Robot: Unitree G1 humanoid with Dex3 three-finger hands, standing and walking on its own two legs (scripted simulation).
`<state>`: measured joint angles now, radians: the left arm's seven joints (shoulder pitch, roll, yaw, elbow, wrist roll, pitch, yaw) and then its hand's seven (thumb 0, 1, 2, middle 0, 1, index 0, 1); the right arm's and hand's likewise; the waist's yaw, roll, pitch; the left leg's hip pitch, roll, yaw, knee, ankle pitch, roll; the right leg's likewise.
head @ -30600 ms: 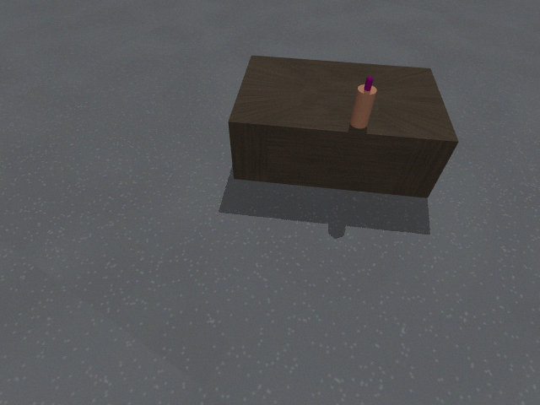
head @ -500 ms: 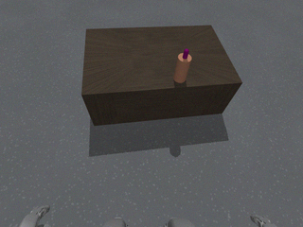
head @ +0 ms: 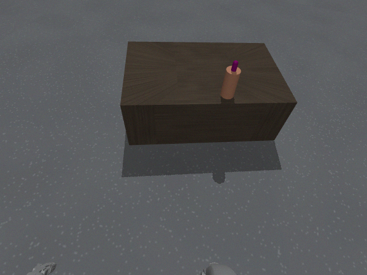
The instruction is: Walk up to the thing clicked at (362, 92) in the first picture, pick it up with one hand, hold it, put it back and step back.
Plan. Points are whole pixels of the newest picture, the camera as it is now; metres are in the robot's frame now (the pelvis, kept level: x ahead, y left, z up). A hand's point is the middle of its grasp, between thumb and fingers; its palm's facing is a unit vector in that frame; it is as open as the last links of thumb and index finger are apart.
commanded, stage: step back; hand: right
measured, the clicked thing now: (231, 79) +1.09 -0.24 -0.29
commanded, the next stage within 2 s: stand in 0.90 s
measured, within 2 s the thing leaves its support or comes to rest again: neither
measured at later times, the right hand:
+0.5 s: hand out of the picture +0.08 -0.26 -0.14, palm faces +0.00 +0.93 -0.36, open 7.4 cm
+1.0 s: hand out of the picture +0.12 -0.25 -0.13, palm faces +0.03 +0.94 -0.35, open 7.4 cm
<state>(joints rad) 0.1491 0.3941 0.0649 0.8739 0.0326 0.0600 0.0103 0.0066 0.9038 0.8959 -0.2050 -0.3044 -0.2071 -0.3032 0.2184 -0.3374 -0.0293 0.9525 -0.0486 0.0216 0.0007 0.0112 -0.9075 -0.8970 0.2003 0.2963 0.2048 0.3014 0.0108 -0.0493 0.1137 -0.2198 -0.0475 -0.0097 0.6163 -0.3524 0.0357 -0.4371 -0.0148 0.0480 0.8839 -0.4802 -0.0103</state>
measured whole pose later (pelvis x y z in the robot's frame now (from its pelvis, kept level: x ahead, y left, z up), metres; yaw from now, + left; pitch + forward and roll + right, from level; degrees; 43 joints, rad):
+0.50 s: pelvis +0.00 +0.00 +0.01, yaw -2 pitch -2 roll +0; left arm 0.20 0.37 0.03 1.00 0.02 0.00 -0.01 0.01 0.90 0.90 -0.21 -0.30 -0.21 -0.30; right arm 0.18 -0.35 -0.05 0.99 -0.04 -0.02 0.02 0.01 -0.91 -0.90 0.20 0.30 0.20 0.30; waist 0.03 -0.02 0.05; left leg -0.24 -0.02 0.03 0.56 -0.28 0.03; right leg -0.24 -0.04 0.02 0.68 -0.46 -0.01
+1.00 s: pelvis +0.03 +0.00 +0.02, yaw -3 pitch -2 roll +0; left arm 0.06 0.36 0.01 1.05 0.00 -0.01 0.01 0.01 0.90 0.90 -0.21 -0.30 -0.21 -0.30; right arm 0.08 -0.33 -0.02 1.07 -0.01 -0.02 0.00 0.01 -0.91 -0.90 0.20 0.30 0.20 0.30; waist 0.00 -0.01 0.07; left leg -0.15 -0.01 0.03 0.47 -0.28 0.02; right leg -0.13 -0.04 -0.01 0.44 -0.28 0.03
